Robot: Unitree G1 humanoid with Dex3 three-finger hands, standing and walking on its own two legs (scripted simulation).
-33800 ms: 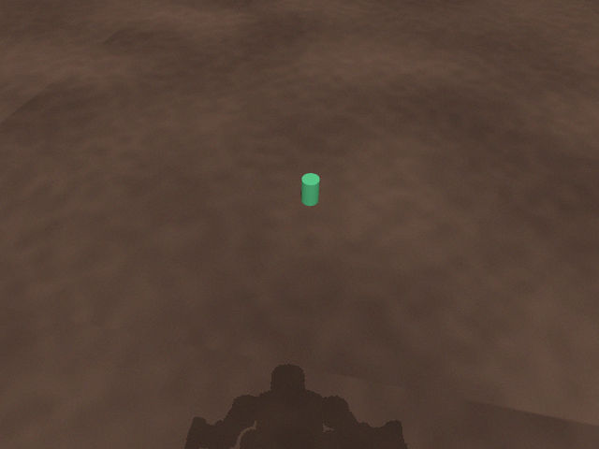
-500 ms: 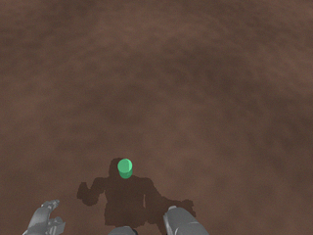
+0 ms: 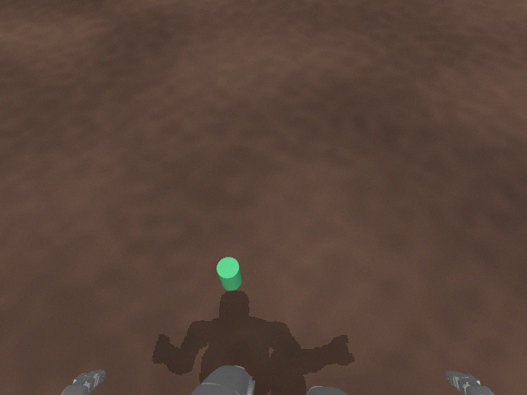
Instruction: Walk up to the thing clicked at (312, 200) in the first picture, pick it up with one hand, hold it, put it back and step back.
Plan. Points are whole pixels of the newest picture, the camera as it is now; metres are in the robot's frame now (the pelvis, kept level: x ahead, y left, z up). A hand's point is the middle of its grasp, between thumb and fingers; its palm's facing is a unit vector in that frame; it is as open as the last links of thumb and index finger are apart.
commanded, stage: step back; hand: left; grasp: from the side
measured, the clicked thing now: (229, 274) +0.55 +0.18 -0.70
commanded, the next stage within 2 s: none
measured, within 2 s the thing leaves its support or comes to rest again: neither
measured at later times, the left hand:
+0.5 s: hand out of the picture -0.07 +0.27 -0.16, palm faces +0.00 -0.92 -0.38, open 7.3 cm
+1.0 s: hand out of the picture -0.19 +0.22 -0.16, palm faces +0.06 -0.92 -0.38, open 7.3 cm
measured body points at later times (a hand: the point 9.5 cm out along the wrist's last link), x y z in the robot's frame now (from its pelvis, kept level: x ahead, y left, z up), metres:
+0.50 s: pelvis -0.16 -0.01 -0.01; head -0.09 +0.02 +0.44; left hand -0.07 +0.32 -0.14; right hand -0.03 -0.32 -0.10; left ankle -0.09 +0.13 -0.73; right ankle -0.21 -0.17 -0.68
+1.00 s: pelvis -0.33 -0.05 -0.02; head -0.26 -0.03 +0.42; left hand -0.19 +0.26 -0.13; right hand -0.24 -0.35 -0.13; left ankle -0.33 +0.06 -0.73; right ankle -0.24 -0.16 -0.72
